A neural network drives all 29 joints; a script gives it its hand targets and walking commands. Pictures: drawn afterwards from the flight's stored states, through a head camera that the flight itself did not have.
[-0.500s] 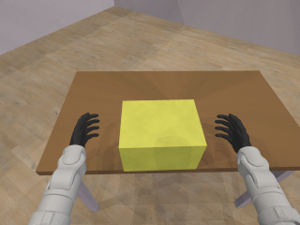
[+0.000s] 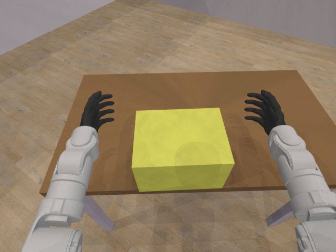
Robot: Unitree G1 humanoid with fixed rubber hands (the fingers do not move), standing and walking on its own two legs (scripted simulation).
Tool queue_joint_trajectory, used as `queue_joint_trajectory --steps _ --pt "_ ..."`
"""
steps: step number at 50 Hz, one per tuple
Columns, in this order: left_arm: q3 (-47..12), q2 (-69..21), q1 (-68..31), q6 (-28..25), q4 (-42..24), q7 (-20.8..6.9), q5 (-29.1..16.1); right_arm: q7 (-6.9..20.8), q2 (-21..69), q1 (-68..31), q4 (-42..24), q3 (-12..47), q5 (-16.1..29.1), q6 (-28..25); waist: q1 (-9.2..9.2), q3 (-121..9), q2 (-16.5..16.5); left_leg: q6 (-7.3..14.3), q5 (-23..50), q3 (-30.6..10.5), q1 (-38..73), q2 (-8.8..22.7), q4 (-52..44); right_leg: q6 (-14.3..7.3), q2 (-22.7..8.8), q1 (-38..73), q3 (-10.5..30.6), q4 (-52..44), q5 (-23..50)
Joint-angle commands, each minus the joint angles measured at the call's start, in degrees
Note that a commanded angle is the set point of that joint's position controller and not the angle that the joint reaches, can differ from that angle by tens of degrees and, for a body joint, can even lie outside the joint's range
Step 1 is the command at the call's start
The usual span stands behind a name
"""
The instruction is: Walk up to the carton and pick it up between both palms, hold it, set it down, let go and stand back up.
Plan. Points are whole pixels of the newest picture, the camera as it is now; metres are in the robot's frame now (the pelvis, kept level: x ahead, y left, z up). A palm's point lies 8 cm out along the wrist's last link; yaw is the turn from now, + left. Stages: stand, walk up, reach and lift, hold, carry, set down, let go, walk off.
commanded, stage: reach and lift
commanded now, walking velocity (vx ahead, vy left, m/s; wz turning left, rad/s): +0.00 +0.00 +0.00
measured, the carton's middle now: (179, 149) +0.41 +0.01 -0.04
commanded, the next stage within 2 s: none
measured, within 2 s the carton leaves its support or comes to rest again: neither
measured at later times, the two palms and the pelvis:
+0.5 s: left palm (93, 140) +0.39 +0.24 +0.03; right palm (259, 137) +0.41 -0.20 +0.03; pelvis +0.01 +0.00 +0.00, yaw +0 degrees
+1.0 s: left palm (108, 145) +0.39 +0.21 +0.00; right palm (245, 140) +0.43 -0.18 +0.00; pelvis +0.00 -0.01 -0.02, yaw +0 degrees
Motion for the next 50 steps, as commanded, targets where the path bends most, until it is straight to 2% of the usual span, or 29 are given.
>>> queue_joint_trajectory --steps 1,6,11,18,23,29,34,40,50 --pt "5.5 8.8 -25.5 -2.2 -0.4 -0.7 -1.6 -0.3 -12.6 -28.1 -2.4 -1.8 5.4 -2.1 3.66 -33.5 -2.2 -0.8 19.6 4.7 12.5 -2.6 -1.1 0.2 3.5 5.7 -4.0 -1.7 14.0" --pt "4.8 8.2 -29.0 -3.7 4.7 -0.7 -0.7 -0.3 -11.8 -30.9 3.5 -1.3 5.0 -3.1 3.13 -36.1 -1.6 -1.2 22.2 4.2 12.3 -2.5 0.5 0.3 3.7 5.3 -4.7 -1.0 16.4" --pt "4.7 5.6 -25.4 -8.5 10.1 -1.8 1.4 -0.5 -9.2 -27.7 9.5 0.6 4.4 -7.1 3.38 -36.6 -1.3 -2.0 28.3 4.0 13.1 -2.4 2.2 0.3 4.0 5.8 -4.9 -0.3 21.5" --pt "3.1 3.0 -23.9 -21.9 18.3 -2.5 1.1 0.5 -5.1 -25.8 14.7 3.0 4.3 -16.1 3.86 -40.1 -0.5 -2.3 29.3 3.9 10.2 -2.5 4.7 0.2 3.7 2.5 -5.1 1.5 19.8" --pt "0.1 2.6 -24.6 -32.2 27.5 -2.9 -1.4 0.8 -3.1 -25.7 17.5 3.8 3.8 -22.2 3.28 -42.6 -0.4 -2.5 26.8 3.5 6.2 -2.3 7.1 0.1 3.1 -2.6 -5.1 3.1 15.8" --pt "-2.2 3.4 -28.7 -40.2 32.5 -2.9 -5.0 -0.1 -2.5 -28.2 18.3 3.8 3.3 -27.7 2.43 -50.3 0.4 -3.2 26.5 3.8 3.1 -2.3 10.6 0.2 2.5 -8.5 -5.1 6.1 15.3" --pt "-1.8 4.3 -29.6 -42.9 36.8 -3.5 -5.9 -1.1 -1.6 -29.5 19.2 4.7 2.4 -29.3 2.23 -53.8 -2.3 -2.6 24.5 4.3 -2.0 -2.7 11.6 1.0 1.9 -7.4 -4.5 8.9 19.2" --pt "-1.4 3.2 -29.5 -44.9 40.4 -4.3 -5.4 -1.8 1.3 -30.2 21.6 6.3 2.5 -30.3 2.30 -54.3 -3.8 -1.9 23.0 4.6 -6.1 -3.0 11.6 1.4 1.2 -6.0 -3.6 10.7 21.7" --pt "1.1 -1.6 -29.8 -46.0 39.5 -3.6 -1.0 -2.8 6.2 -30.3 22.9 4.1 -1.0 -30.8 1.71 -52.4 -2.0 -2.0 23.3 4.4 -5.2 -3.0 11.4 1.2 1.3 -6.9 -3.4 9.6 19.8"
